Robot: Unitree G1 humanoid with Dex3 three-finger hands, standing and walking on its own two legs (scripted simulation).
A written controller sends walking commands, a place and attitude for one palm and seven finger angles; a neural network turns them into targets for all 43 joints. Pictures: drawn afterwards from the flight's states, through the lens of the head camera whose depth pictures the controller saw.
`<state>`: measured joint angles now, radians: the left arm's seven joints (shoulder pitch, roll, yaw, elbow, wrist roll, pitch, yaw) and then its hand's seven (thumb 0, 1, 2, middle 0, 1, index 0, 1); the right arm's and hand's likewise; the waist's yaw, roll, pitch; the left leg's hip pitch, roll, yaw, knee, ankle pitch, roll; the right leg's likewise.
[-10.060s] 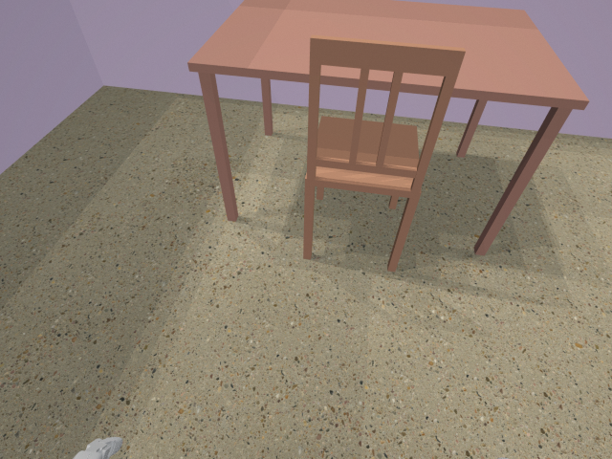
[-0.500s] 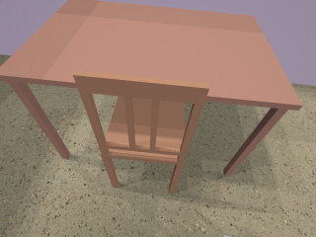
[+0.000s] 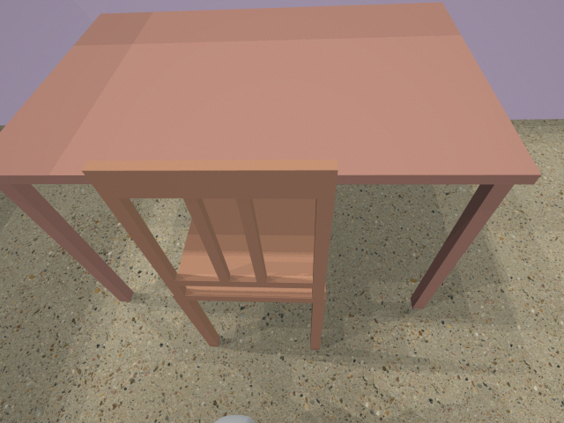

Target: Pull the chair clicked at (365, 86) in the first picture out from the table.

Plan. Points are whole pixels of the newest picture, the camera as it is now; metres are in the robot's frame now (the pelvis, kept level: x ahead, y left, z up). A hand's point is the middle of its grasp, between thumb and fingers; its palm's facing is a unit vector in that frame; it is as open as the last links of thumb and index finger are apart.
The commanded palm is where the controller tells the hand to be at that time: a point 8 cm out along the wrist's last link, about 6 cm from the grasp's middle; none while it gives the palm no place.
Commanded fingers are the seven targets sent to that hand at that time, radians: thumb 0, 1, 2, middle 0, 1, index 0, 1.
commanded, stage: come to a stop and stand still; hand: left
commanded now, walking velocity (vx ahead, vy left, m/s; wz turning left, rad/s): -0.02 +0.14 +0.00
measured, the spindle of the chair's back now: (211, 243) +0.44 +0.18 -0.09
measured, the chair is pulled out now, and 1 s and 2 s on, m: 0.00 0.00 0.00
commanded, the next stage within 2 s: look again from close up in 0.48 s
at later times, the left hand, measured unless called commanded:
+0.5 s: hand out of the picture -0.06 +0.22 -0.17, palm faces +0.06 -0.98 -0.19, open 7.4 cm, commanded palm none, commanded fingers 0.00 0.90 0.90 -0.20 -0.30 -0.20 -0.30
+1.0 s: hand out of the picture -0.05 +0.19 -0.17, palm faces +0.03 -0.98 -0.21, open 7.4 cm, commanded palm none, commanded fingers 0.00 0.90 0.90 -0.20 -0.30 -0.20 -0.30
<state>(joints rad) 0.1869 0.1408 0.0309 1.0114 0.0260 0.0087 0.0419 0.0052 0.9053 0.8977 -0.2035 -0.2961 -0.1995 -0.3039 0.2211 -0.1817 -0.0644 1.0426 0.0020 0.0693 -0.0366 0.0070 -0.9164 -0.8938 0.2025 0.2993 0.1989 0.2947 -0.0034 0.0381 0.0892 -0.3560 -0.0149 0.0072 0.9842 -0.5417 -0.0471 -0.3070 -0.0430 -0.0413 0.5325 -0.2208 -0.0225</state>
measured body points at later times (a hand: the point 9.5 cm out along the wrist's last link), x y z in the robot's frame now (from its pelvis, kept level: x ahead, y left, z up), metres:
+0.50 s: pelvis -0.04 +0.04 +0.00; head -0.05 +0.05 +0.45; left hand -0.06 +0.27 -0.16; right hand -0.07 -0.15 -0.16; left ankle -0.08 +0.16 -0.74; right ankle -0.07 -0.06 -0.71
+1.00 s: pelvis -0.05 +0.02 +0.00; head -0.05 +0.01 +0.45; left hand -0.05 +0.24 -0.15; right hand -0.05 -0.19 -0.17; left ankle -0.08 +0.16 -0.74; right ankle -0.07 -0.06 -0.74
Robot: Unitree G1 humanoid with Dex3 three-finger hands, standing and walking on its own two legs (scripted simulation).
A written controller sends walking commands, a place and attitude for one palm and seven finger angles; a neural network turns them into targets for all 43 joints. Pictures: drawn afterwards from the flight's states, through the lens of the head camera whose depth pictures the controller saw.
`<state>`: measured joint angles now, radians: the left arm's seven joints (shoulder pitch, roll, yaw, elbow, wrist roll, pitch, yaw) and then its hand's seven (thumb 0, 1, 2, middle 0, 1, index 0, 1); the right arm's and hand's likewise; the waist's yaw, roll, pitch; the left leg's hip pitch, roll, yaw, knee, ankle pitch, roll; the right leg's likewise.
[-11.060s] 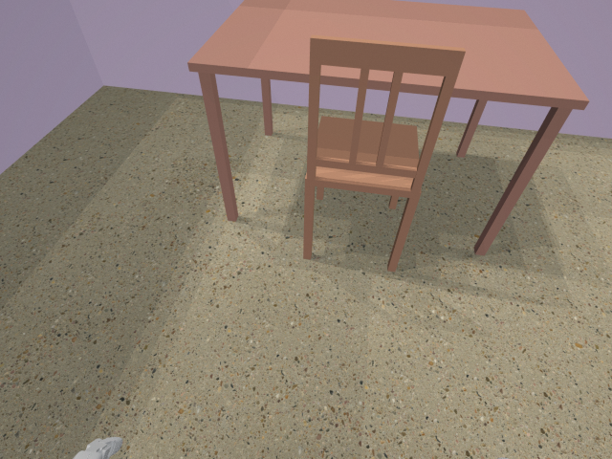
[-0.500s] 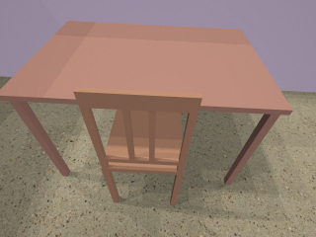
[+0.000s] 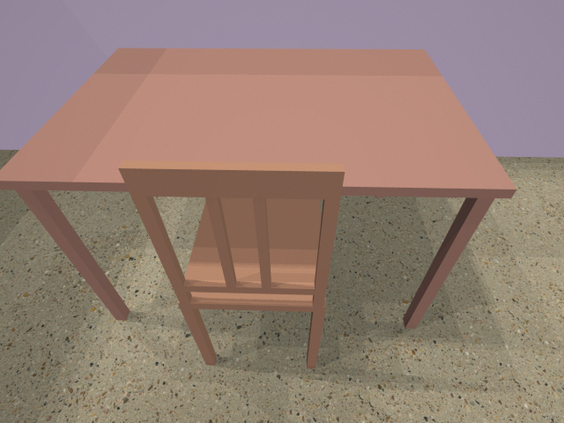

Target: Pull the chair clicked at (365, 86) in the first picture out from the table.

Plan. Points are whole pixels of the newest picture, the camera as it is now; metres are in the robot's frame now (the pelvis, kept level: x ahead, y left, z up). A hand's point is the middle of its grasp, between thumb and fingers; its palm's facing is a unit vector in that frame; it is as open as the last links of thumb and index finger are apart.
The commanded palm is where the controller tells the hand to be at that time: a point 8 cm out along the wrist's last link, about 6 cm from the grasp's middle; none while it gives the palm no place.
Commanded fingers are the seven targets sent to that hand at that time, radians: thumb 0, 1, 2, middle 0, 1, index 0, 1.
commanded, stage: look again from close up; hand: left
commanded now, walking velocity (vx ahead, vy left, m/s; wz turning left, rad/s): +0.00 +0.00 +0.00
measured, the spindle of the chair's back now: (223, 245) +0.48 +0.16 -0.09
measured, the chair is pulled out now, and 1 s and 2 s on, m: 0.00 0.00 0.00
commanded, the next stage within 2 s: none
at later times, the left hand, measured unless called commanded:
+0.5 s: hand out of the picture -0.01 +0.19 -0.17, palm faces +0.03 -0.98 -0.19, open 7.4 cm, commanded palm none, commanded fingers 0.00 0.90 0.90 -0.20 -0.30 -0.20 -0.30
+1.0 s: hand out of the picture -0.03 +0.21 -0.17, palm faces +0.02 -0.98 -0.19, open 7.4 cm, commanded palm none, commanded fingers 0.00 0.90 0.90 -0.20 -0.30 -0.20 -0.30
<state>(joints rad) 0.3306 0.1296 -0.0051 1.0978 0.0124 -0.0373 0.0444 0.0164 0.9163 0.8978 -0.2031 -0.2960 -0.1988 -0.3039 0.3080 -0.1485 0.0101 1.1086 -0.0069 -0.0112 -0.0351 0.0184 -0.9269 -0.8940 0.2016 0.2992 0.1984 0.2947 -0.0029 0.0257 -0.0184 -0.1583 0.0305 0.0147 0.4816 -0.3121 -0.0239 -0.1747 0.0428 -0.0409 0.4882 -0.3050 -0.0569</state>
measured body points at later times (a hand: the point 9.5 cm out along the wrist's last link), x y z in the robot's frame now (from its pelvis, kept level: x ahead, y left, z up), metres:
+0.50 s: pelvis +0.00 +0.02 +0.00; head +0.00 +0.02 +0.45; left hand -0.01 +0.24 -0.16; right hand -0.01 -0.20 -0.16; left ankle -0.03 +0.13 -0.74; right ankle -0.03 -0.08 -0.74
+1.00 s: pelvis -0.01 +0.04 +0.01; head -0.01 +0.04 +0.46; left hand -0.03 +0.26 -0.16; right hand -0.02 -0.17 -0.16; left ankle -0.03 +0.13 -0.74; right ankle -0.03 -0.08 -0.74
